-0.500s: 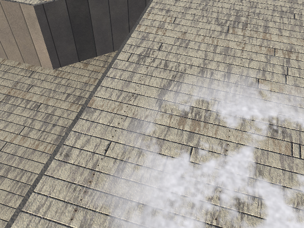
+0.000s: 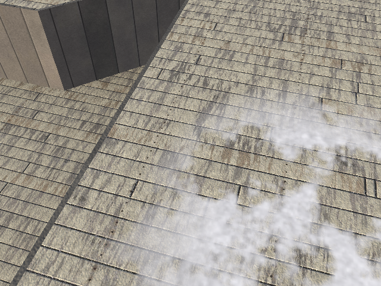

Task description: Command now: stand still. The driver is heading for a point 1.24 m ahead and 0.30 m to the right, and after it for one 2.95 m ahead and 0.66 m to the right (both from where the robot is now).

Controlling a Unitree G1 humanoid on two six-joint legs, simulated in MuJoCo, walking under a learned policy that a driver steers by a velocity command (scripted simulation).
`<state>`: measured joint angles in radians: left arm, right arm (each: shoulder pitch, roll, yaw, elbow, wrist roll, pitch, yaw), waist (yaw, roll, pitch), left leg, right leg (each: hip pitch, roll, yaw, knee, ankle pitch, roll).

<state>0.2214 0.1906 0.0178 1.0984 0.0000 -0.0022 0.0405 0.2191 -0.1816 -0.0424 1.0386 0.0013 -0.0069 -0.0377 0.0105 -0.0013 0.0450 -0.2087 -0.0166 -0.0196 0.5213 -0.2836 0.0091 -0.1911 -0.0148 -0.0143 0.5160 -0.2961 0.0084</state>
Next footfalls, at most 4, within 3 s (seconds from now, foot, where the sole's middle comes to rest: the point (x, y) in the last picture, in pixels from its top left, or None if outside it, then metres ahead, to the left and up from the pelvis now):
1.96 left None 0.44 0.10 -0.77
2.54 right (254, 238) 0.69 -0.20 -0.77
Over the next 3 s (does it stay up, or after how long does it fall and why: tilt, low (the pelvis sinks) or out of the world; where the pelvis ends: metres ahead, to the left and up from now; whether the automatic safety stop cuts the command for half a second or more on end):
stays up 0.79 -0.15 0.00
